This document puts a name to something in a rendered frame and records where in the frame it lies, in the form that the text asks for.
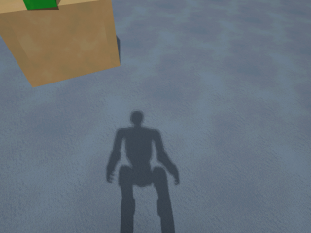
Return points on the pedestal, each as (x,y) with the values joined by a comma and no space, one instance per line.
(76,38)

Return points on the carton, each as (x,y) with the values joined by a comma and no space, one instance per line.
(39,4)

